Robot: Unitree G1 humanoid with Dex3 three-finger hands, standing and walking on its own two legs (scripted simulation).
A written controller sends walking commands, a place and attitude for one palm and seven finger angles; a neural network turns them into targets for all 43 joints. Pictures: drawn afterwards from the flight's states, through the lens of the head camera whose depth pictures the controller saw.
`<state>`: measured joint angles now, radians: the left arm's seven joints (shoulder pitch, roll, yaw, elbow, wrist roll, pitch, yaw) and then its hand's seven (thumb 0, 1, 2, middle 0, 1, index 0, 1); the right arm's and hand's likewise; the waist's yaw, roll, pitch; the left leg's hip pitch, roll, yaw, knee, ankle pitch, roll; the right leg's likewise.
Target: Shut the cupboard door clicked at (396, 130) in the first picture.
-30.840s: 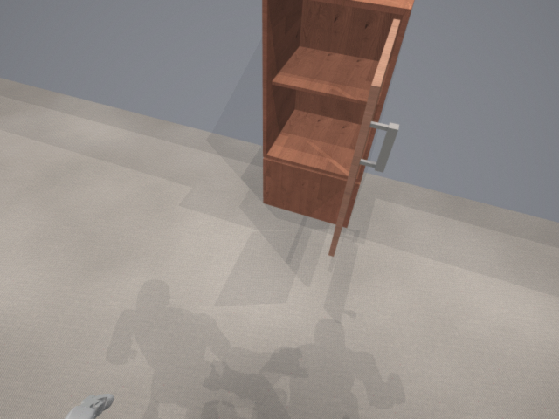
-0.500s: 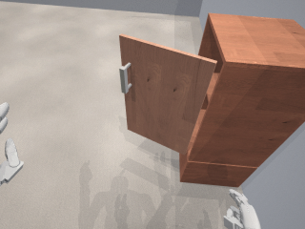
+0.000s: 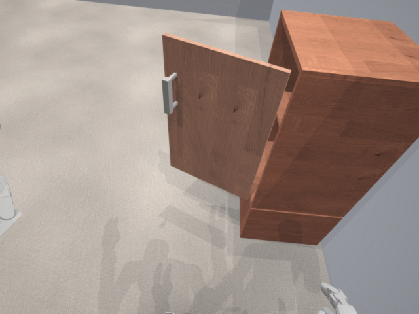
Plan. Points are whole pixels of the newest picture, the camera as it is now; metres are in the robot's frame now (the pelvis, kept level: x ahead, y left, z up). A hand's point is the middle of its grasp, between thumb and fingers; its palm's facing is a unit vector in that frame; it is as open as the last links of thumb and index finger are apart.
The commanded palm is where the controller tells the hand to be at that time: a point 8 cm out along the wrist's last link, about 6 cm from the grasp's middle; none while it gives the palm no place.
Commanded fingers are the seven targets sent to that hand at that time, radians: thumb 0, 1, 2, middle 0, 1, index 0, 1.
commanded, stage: step back with the hand held close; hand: left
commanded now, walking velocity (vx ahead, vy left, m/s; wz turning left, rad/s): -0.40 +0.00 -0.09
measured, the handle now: (171, 93) +0.76 +0.13 -0.01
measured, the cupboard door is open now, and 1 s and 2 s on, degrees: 67 67 67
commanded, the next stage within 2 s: stop stepping back and stand still in 0.36 s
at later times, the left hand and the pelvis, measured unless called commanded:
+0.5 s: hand out of the picture +0.10 +0.30 +0.18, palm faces +0.51 -0.75 -0.42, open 7.4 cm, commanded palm +0.04 +0.32 +0.19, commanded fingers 0.00 0.90 0.90 -0.20 -0.30 -0.20 -0.30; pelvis -0.09 +0.01 +0.01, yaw +2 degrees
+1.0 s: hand out of the picture +0.07 +0.32 +0.18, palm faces +0.55 -0.79 -0.27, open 7.4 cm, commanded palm +0.00 +0.33 +0.19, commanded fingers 0.00 0.90 0.90 -0.20 -0.30 -0.20 -0.30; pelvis -0.14 +0.03 -0.01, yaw +0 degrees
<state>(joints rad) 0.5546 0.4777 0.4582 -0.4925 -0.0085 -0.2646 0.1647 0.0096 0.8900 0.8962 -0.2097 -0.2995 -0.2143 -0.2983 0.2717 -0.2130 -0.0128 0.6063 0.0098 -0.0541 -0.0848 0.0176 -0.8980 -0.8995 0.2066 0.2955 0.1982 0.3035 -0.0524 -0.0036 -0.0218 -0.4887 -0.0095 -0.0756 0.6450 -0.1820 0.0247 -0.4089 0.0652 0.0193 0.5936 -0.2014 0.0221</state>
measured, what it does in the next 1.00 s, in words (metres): walks backwards: right foot, then left foot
